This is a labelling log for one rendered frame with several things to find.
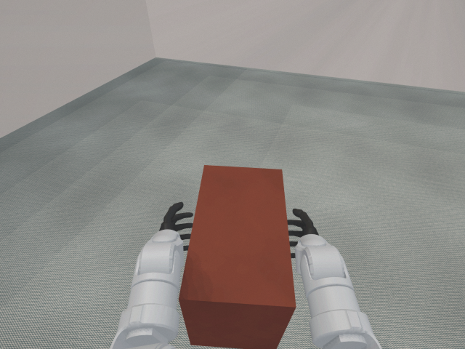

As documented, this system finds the robot left forearm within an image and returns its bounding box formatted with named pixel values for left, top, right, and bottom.
left=110, top=229, right=184, bottom=349

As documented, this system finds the right robot hand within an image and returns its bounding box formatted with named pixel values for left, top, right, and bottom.
left=287, top=209, right=319, bottom=258

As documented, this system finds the carton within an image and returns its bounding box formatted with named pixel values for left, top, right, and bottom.
left=179, top=165, right=296, bottom=349

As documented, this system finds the left robot hand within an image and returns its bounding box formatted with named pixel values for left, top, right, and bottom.
left=159, top=202, right=193, bottom=251

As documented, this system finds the robot right forearm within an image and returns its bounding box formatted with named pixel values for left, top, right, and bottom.
left=295, top=234, right=382, bottom=349

